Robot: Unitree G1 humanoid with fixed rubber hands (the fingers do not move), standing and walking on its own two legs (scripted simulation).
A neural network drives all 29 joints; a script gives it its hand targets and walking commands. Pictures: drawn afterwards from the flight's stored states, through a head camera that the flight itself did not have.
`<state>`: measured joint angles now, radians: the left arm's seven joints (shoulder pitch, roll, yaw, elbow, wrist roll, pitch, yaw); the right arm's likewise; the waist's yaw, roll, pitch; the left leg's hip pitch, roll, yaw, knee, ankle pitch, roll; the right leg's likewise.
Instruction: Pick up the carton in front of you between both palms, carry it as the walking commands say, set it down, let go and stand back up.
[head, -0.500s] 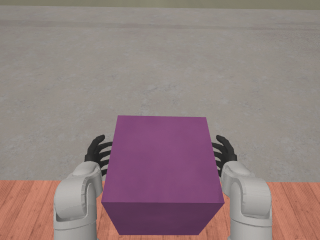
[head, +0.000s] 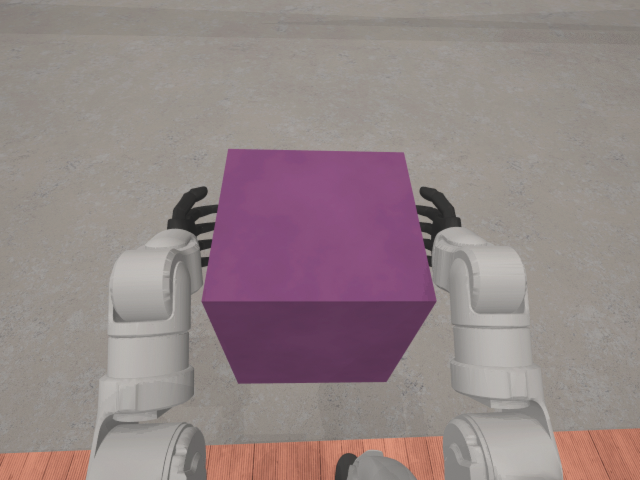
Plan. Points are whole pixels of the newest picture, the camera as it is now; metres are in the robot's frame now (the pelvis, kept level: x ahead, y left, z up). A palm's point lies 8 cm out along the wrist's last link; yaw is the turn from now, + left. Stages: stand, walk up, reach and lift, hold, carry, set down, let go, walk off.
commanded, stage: carry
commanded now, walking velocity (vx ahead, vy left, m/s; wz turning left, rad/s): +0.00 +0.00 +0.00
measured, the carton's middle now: (314, 276) +0.36 -0.01 +0.05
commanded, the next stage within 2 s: none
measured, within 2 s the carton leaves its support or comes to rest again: neither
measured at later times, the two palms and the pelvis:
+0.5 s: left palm (215, 153) +0.56 +0.14 +0.10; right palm (410, 151) +0.55 -0.16 +0.11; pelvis +0.18 -0.01 +0.00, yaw -1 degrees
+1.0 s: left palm (210, 135) +0.57 +0.14 +0.12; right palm (408, 137) +0.56 -0.16 +0.12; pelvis +0.21 +0.00 +0.01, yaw -2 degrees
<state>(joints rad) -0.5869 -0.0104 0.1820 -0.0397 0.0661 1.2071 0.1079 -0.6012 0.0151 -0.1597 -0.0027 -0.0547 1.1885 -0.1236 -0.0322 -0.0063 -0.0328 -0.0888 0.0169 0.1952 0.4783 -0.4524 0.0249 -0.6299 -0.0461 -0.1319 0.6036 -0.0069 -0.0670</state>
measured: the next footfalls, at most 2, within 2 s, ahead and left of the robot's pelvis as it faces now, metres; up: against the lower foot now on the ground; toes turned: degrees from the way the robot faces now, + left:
right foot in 0.04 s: +0.21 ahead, -0.09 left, +0.00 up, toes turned -6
left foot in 0.40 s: +0.23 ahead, +0.10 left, +0.00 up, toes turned +1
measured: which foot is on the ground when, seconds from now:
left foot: down 0.00-0.04, up 0.06-0.38, down 0.40-1.00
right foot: up 0.00-0.02, down 0.04-1.00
